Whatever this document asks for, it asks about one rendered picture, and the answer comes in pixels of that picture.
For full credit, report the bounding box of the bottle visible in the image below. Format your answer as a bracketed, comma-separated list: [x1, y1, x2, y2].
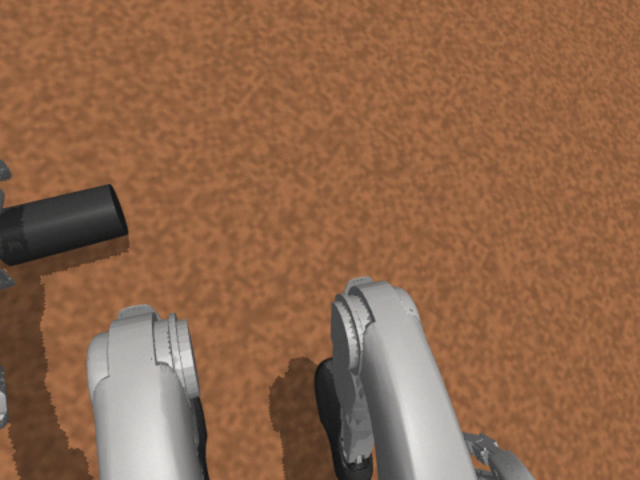
[0, 184, 128, 266]

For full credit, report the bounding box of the right robot foot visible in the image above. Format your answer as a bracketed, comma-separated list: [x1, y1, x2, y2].
[314, 358, 373, 480]

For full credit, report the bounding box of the right robot hand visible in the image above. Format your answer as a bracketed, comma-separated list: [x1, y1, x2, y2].
[462, 432, 536, 480]

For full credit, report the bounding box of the left robot foot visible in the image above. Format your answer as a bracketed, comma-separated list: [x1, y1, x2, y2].
[193, 397, 209, 480]

